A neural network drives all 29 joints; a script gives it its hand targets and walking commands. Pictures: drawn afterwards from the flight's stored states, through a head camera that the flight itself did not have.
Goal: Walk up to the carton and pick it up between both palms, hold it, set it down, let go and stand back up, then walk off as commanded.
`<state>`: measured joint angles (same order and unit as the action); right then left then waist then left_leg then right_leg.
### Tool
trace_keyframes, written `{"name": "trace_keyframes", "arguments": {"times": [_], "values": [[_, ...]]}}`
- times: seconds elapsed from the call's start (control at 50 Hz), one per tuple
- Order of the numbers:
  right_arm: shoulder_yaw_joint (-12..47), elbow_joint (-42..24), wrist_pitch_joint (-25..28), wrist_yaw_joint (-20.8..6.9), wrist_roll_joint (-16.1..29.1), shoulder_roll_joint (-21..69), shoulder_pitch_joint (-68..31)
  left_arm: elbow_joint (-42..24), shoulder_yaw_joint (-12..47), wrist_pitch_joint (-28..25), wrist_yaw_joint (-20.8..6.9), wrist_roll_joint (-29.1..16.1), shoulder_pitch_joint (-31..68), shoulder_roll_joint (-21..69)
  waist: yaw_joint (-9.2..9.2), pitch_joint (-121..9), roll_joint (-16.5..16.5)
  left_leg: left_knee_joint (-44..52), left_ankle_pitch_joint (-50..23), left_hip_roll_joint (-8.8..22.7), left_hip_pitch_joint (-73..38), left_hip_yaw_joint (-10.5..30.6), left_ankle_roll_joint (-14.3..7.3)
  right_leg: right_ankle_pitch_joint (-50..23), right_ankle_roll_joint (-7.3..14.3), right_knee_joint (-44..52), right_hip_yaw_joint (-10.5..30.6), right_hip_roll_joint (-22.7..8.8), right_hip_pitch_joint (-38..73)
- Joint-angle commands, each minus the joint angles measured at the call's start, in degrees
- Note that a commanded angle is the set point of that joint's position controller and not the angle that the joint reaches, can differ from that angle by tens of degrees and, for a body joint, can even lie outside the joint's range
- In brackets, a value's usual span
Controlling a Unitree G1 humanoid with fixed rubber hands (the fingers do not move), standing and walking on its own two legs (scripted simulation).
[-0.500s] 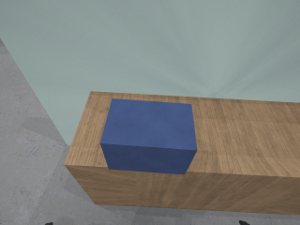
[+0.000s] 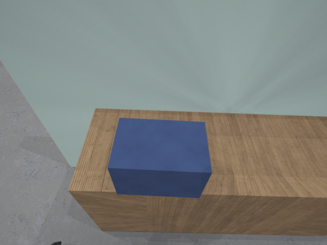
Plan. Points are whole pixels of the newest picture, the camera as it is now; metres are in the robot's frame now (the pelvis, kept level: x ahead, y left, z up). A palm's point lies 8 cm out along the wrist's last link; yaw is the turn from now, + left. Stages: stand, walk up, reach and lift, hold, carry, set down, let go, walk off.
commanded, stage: stand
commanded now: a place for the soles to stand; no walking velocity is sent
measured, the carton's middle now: (160, 158) +0.40 +0.01 -0.10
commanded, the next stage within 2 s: reach and lift in 0.54 s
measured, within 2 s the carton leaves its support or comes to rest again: neither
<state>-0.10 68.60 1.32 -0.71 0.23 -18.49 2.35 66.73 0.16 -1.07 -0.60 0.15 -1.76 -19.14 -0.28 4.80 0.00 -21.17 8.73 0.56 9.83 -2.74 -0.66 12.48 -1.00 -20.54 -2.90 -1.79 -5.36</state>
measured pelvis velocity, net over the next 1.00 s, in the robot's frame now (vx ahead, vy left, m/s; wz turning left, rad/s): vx -0.01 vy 0.00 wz -0.05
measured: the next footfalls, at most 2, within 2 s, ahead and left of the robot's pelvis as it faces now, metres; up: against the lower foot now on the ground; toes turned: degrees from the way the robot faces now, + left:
none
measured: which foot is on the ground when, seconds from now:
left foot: down 0.00-1.00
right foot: down 0.00-1.00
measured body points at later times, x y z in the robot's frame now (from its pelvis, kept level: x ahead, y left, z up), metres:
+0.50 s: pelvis +0.01 +0.00 +0.00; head +0.02 +0.01 +0.45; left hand +0.10 +0.29 -0.14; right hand +0.10 -0.28 -0.13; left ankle +0.03 +0.11 -0.75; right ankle -0.01 -0.13 -0.75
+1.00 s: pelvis -0.01 +0.00 -0.02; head +0.04 +0.01 +0.43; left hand +0.19 +0.25 -0.12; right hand +0.13 -0.28 -0.12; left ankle +0.03 +0.11 -0.75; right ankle -0.01 -0.13 -0.75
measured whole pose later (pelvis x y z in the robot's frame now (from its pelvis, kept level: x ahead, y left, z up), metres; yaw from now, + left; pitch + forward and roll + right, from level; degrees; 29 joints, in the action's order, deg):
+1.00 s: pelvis -0.01 +0.00 -0.02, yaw -3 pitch -4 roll -1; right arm -3.8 46.1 5.0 -3.9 1.6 -15.4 6.4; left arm 26.7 -6.4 25.5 0.2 4.0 -4.4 -13.1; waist -0.4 9.8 1.7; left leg -35.8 16.7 3.1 14.9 -5.1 -0.2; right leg 19.0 -0.6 -34.6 -0.1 -0.2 -11.3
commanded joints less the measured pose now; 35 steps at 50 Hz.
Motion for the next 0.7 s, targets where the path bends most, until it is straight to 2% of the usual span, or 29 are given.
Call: {"name": "trace_keyframes", "arguments": {"times": [0.0, 0.04, 0.1, 0.12, 0.14, 0.18, 0.2, 0.22, 0.26, 0.32, 0.34, 0.36, 0.38, 0.42, 0.44, 0.46, 0.48, 0.5, 0.52, 0.54, 0.56, 0.58, 0.6, 0.62, 0.66, 0.68], "values": [[-1.9, -3.2, 1.2, 0.8, 0.0, -13.3, -3.0, -3.5, -2.4, -1.5, 0.7, -0.1, 3.3, -13.0, 0.50, -9.1, -0.6, 4.3, -9.9, 7.1, -5.3, 6.7, -0.2, -8.8, 1.5, 5.3, 6.0, -6.8, 0.2], [-2.0, -3.2, 1.3, 0.8, -0.2, -13.5, -3.0, -3.6, -2.5, -1.2, 0.8, -0.3, 3.2, -12.7, 0.18, -9.1, -0.8, 4.8, -8.7, 7.1, -2.8, 7.0, -0.1, -8.5, 1.6, 4.8, 5.9, -6.5, 1.8], [-2.1, -3.7, 1.3, 0.9, 0.0, -12.5, -3.3, -3.7, -2.4, -1.1, 1.1, 0.0, 2.1, -12.5, 0.68, -9.0, -1.0, 4.9, -10.4, 7.7, -6.1, 7.0, -0.4, -8.1, 1.6, 4.9, 4.9, -6.1, 0.7], [-1.9, -3.9, 1.2, 1.0, 0.1, -12.2, -2.1, -3.4, -2.4, -1.2, 1.1, 0.0, 3.3, -12.4, -0.22, -8.8, 0.1, 5.1, -11.4, 7.5, -5.4, 7.5, 0.0, -8.0, 1.6, 5.3, 4.7, -6.0, 0.5], [-2.2, -3.8, 1.1, 0.9, -0.1, -13.1, -3.2, -3.1, -2.3, -1.3, 1.1, 0.0, 2.5, -11.8, 0.50, -8.8, -0.3, 4.7, -9.8, 7.4, -5.0, 7.3, -0.4, -7.9, 1.4, 5.8, 5.4, -6.2, 0.9], [-2.0, -3.7, 1.0, 0.8, 0.2, -12.8, -2.4, -3.3, -2.5, -1.4, 1.1, 0.2, 2.9, -12.6, 0.10, -8.0, 1.8, 4.7, -10.0, 7.0, -5.5, 6.9, 0.0, -8.9, 1.4, 5.5, 5.0, -6.4, -0.3], [-2.4, -3.3, 1.2, 0.8, -0.4, -13.3, -2.6, -3.3, -2.5, -1.2, 1.2, -0.1, 2.8, -12.4, -0.04, -7.2, -1.0, 4.5, -12.0, 6.9, -5.3, 6.8, 0.0, -9.0, 1.3, 5.4, 5.2, -6.4, -0.6], [-2.2, -4.4, 1.3, 0.8, -0.3, -12.9, -2.9, -3.7, -2.4, -1.1, 1.1, -0.1, 2.3, -11.8, 0.40, -7.9, -1.1, 4.4, -9.4, 7.1, -4.5, 7.0, -0.1, -8.4, 1.5, 5.6, 5.3, -6.5, 0.3], [-2.4, -4.0, 1.0, 0.8, -0.1, -12.4, -2.3, -4.1, -2.2, -1.3, 1.2, 0.0, 2.1, -12.1, 0.04, -8.4, -1.5, 4.8, -11.4, 7.3, -6.0, 7.0, -0.2, -8.6, 1.5, 5.7, 4.6, -6.4, 0.1], [-2.0, -4.5, 1.0, 0.8, -0.2, -12.3, -2.8, -4.0, -2.2, -1.4, 1.2, 0.3, 2.8, -12.0, 0.07, -7.3, 1.4, 5.2, -7.6, 6.8, -4.2, 6.9, 0.3, -7.8, 1.2, 6.2, 4.9, -6.4, -0.5], [-2.2, -4.7, 1.0, 0.8, -0.3, -12.2, -3.1, -3.6, -2.4, -1.3, 1.2, 0.5, 2.5, -12.3, 0.31, -7.4, 1.3, 5.6, -8.3, 7.2, -5.5, 7.1, 0.1, -8.2, 1.2, 6.0, 4.7, -6.1, -0.1], [-2.1, -5.0, 1.1, 0.7, -0.4, -12.5, -3.2, -3.7, -2.5, -1.3, 1.2, 0.1, 1.5, -12.0, 0.65, -8.1, -0.4, 5.2, -7.6, 7.1, -5.0, 6.7, 0.2, -8.4, 1.4, 6.2, 5.5, -6.3, 0.5], [-2.3, -3.9, 1.0, 0.8, -0.3, -12.4, -2.3, -3.4, -2.6, -1.3, 1.3, 0.5, 2.4, -12.7, -0.05, -6.6, -0.4, 5.8, -6.9, 6.7, -4.3, 6.8, -0.1, -7.9, 1.3, 6.4, 5.4, -6.3, -0.1], [-2.1, -3.9, 1.2, 0.9, -0.3, -12.0, -2.3, -3.8, -2.6, -1.1, 1.2, 0.3, 2.4, -12.3, -0.20, -6.5, -1.5, 6.4, -7.5, 7.3, -4.2, 6.9, 0.0, -7.8, 1.4, 6.3, 5.1, -6.5, 0.1], [-2.2, -3.9, 0.8, 0.9, -0.2, -12.4, -2.7, -3.4, -2.6, -1.2, 1.2, 0.3, 1.8, -12.1, 0.35, -6.1, -0.8, 5.8, -8.4, 7.3, -3.9, 7.1, -0.2, -7.5, 1.4, 6.7, 5.2, -6.1, 0.0], [-2.0, -3.9, 0.9, 0.9, 0.0, -12.5, -2.6, -3.4, -2.5, -1.3, 1.2, 0.3, 1.8, -12.9, 0.16, -6.0, -1.8, 5.4, -6.7, 6.8, -3.4, 6.7, -0.1, -7.3, 1.1, 7.5, 5.5, -6.9, 0.3], [-1.8, -4.0, 1.1, 1.0, 0.2, -11.5, -2.5, -3.4, -2.7, -1.3, 1.3, 0.3, 2.2, -12.4, -0.23, -6.2, 0.4, 6.3, -7.1, 6.8, -4.1, 7.4, 0.0, -8.9, 1.7, 6.7, 6.1, -6.3, 0.1], [-1.9, -3.9, 1.2, 0.9, -0.3, -12.5, -1.8, -3.2, -2.6, -1.4, 1.0, 0.5, 2.1, -12.2, -0.34, -8.1, -0.7, 5.6, -8.5, 7.1, -5.2, 6.7, 0.0, -9.6, 1.4, 6.6, 5.2, -6.4, 1.1], [-2.2, -4.1, 1.2, 0.9, -0.1, -12.2, -1.5, -3.7, -2.7, -1.3, 1.1, 0.3, 1.6, -12.1, -0.02, -7.5, -0.2, 5.7, -9.2, 7.0, -3.5, 7.2, -0.1, -8.9, 1.6, 6.1, 5.3, -6.3, 1.3], [-6.5, -10.8, 6.6, -0.6, -3.0, -2.9, -19.2, -23.8, -4.0, 10.1, 1.7, -2.0, 20.8, -9.3, 0.10, -2.1, 0.4, -4.3, 9.4, 1.4, 1.1, -4.1, 3.9, 7.8, 2.5, -3.4, -1.1, 1.4, -11.5], [-8.0, -12.6, 6.0, -2.9, -4.5, -5.6, -14.6, -26.0, -2.2, 16.2, 2.7, -0.9, 16.6, -7.8, -0.79, -3.3, 0.4, -6.5, 12.0, 2.2, 1.3, -1.6, 4.1, 8.6, 4.0, -6.4, -0.9, 1.8, -14.2], [-9.2, -15.0, 5.2, -3.7, -4.5, -7.3, -13.7, -29.9, -2.4, 20.9, 2.6, -0.4, 15.8, -7.5, -1.86, -5.3, 1.2, -8.6, 12.3, 2.4, 0.8, -1.2, 3.2, 7.2, 4.3, -7.4, -1.2, 1.4, -14.4], [-9.2, -16.4, 4.6, -3.6, -3.7, -7.9, -12.3, -33.8, -3.5, 23.7, 2.3, 0.5, 13.6, -7.7, -2.46, -7.7, 1.5, -10.9, 10.4, 2.6, -0.4, -0.5, 2.7, 5.1, 4.3, -9.2, -1.6, 1.3, -14.7], [-9.8, -16.1, 3.5, -3.8, -3.2, -8.9, -10.2, -37.1, -3.8, 26.6, 1.7, 1.6, 12.9, -7.4, -3.38, -8.4, 0.3, -12.3, 6.2, 2.8, -3.5, 0.0, 2.8, 1.3, 4.1, -10.1, -2.1, 1.9, -15.8], [-8.7, -19.2, 2.6, -3.5, -0.9, -9.7, -5.6, -42.1, -7.1, 29.1, 0.6, 3.8, 8.5, -7.8, -2.62, -13.5, 0.2, -15.5, -2.9, 2.1, -6.9, -0.9, 2.4, -9.9, 2.8, -12.6, -1.7, 2.3, -15.4], [-9.3, -19.0, 2.8, -3.3, -0.1, -10.8, -3.4, -43.5, -7.3, 29.6, 0.3, 4.0, 5.7, -7.2, -2.67, -15.6, -1.0, -17.0, -8.4, 1.9, -8.6, -0.6, 3.0, -14.3, 2.6, -13.1, -1.7, 2.6, -14.8]]}}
